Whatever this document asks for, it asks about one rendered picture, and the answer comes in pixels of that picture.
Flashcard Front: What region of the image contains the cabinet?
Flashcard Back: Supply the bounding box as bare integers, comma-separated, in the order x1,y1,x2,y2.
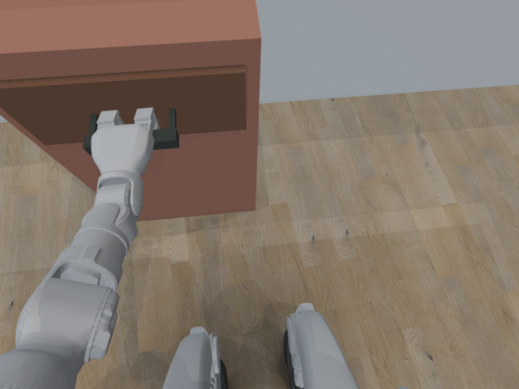
0,0,261,221

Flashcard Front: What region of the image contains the robot left forearm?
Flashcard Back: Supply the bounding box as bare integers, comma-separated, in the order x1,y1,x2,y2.
15,171,144,347

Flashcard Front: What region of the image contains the robot right thigh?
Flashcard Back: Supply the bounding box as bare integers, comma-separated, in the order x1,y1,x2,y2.
286,310,359,389

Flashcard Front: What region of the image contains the left robot hand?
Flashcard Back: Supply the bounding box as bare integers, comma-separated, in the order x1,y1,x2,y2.
91,107,160,177

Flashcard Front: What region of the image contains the handle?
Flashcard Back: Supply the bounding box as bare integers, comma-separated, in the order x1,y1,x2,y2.
83,108,179,155

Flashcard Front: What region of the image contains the robot right foot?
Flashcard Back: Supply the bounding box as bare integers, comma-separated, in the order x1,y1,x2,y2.
284,330,304,389

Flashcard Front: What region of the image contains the left robot upper arm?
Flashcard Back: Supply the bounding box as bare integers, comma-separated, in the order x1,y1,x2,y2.
0,277,119,389

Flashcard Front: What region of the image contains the drawer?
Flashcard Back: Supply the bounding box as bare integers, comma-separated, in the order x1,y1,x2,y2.
0,64,247,145

